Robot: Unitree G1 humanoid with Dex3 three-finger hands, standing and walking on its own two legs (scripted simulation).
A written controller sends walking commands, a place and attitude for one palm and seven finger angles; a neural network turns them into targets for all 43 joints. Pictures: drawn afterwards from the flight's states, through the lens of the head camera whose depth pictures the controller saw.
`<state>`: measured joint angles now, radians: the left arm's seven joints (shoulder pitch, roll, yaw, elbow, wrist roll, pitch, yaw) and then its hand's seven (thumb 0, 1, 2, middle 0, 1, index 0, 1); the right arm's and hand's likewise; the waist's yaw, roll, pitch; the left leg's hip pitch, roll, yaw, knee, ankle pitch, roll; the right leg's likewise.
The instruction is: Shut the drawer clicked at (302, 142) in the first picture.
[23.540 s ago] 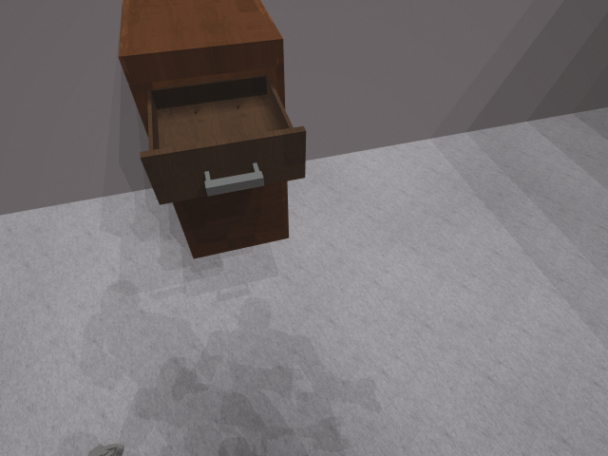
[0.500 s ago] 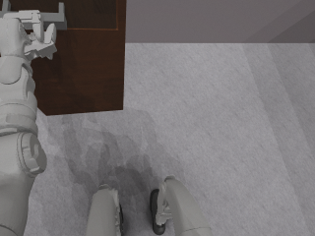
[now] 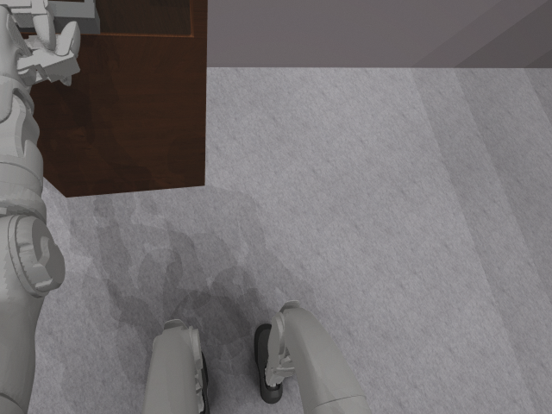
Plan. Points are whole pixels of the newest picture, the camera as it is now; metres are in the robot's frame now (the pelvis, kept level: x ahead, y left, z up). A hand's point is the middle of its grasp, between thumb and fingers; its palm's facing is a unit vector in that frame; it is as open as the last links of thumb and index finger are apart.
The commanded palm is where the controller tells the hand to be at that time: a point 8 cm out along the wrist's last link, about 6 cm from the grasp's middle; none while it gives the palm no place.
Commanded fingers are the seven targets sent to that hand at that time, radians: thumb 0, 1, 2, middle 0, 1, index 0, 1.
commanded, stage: pull the fist back off the drawer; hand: left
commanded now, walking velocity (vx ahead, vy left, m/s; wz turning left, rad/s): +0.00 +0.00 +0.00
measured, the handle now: (39, 3) +0.64 +0.23 +0.06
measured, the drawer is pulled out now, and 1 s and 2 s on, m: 0.00 0.00 0.00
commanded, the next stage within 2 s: draw the hand back to the body in 0.38 s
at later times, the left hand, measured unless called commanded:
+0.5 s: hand (63, 57) +0.56 +0.20 +0.06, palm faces +0.08 -1.00 -0.04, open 3.2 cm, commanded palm +0.52 +0.23 +0.07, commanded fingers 0.00 0.90 0.90 -1.40 -1.60 -1.40 -1.60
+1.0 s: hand out of the picture +0.41 +0.21 +0.17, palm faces +0.02 -1.00 -0.05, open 3.2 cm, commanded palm +0.38 +0.26 +0.18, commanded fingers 0.00 0.90 0.90 -1.40 -1.60 -1.40 -1.60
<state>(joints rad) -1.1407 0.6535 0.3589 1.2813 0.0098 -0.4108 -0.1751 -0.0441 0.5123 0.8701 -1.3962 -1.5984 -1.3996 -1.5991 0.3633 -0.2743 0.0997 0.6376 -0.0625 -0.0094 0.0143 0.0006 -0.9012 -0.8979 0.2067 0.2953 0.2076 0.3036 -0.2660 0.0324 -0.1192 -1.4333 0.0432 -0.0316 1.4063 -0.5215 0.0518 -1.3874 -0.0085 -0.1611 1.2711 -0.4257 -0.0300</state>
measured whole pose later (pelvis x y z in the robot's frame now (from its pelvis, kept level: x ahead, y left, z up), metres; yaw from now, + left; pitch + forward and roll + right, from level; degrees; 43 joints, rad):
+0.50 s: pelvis +0.05 +0.00 +0.03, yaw +0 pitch +29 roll -4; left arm -0.82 0.47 0.40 1.05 -0.07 -0.48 -0.16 0.01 0.88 0.89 -1.40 -1.60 -1.40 -1.60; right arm 0.32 -0.25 0.05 0.59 -0.04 0.07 0.04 0.00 -0.90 -0.90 0.21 0.30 0.21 0.30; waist -0.18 0.03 -0.14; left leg -1.22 0.05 0.02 1.30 -0.58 0.05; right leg -1.22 0.01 -0.10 1.20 -0.48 -0.02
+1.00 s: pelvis +0.09 +0.01 +0.10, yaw +2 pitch +14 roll -3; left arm -0.09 0.29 0.19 0.30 -0.24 -0.28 -0.20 0.01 0.90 0.90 -1.40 -1.60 -1.40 -1.60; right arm 0.25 -0.26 0.02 0.51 0.04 0.01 -0.01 0.01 -0.90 -0.90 0.20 0.30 0.21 0.30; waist -0.04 0.04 -0.14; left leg -0.68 0.02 0.02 0.93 -0.50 0.04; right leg -0.67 0.00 -0.09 0.84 -0.41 -0.01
